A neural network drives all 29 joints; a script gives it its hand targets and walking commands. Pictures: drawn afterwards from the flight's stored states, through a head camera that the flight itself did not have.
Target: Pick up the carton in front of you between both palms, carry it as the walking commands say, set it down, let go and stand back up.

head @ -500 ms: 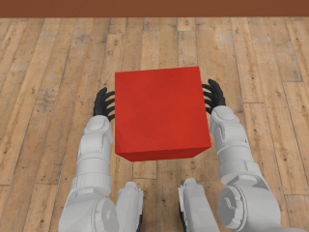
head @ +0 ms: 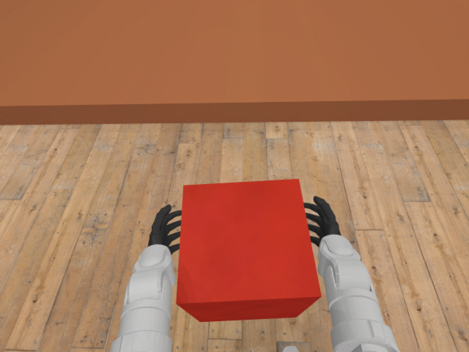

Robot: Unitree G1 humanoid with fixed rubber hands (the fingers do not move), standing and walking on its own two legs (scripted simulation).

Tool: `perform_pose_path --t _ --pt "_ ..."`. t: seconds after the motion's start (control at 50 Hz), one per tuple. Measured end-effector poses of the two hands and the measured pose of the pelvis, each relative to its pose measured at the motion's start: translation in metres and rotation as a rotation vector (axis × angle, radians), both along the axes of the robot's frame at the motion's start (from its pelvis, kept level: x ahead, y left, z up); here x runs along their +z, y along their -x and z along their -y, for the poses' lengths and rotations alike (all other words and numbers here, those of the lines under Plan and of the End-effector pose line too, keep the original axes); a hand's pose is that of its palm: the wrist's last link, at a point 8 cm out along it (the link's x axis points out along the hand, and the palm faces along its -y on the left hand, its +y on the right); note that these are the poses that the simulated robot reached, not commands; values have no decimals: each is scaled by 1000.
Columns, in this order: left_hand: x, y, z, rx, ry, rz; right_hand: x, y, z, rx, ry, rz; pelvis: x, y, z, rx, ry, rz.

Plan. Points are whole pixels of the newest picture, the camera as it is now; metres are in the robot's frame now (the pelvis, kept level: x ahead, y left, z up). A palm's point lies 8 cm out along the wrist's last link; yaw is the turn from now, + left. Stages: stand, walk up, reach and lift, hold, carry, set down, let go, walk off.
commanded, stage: reach and lift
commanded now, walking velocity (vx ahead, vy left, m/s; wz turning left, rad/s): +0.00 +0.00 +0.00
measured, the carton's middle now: (244, 257) +0.33 -0.01 -0.09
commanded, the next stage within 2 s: hold in 1.30 s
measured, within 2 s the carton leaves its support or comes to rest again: neither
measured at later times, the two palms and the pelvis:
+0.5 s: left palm (137, 241) +0.30 +0.15 +0.08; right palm (345, 232) +0.30 -0.15 +0.08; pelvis +0.00 +0.01 +0.05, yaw -1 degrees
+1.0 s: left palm (141, 234) +0.31 +0.14 +0.08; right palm (349, 229) +0.30 -0.16 +0.08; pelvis +0.02 +0.00 +0.06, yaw +0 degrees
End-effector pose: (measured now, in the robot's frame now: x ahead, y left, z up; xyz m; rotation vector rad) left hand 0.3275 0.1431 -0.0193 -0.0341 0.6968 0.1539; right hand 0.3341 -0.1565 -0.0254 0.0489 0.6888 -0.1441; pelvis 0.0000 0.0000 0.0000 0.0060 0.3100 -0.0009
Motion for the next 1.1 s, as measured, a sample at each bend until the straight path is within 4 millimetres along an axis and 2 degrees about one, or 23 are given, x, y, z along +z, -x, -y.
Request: perform_pose_path --t 0.18,0.34,0.46,0.64,0.8,1.1 --pt "53 18 -7 -40 -9 18 60 23 -7 2 48 17 37 -17 -4 5 7 173" --pt "86 26 -6 -60 -11 38 99 33 -6 -1 65 36 48 -13 -6 -5 9 326" --pt "96 27 -6 -50 -13 15 103 34 -6 10 64 14 48 -2 -7 -10 11 381" --pt "97 26 -3 -55 -30 6 97 36 -3 11 54 6 49 3 -6 -11 8 388" --pt "103 20 2 -75 -37 21 104 34 2 -5 55 18 53 -5 -1 -7 5 387" --pt "107 21 -4 -77 -56 10 110 29 -4 32 86 6 56 -20 0 0 9 398"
